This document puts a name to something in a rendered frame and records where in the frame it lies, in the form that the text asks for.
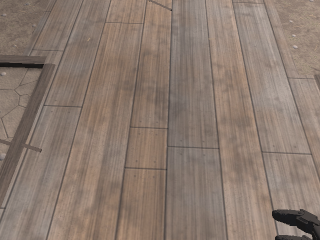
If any robot right hand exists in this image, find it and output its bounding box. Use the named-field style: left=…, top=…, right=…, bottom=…
left=272, top=209, right=320, bottom=240

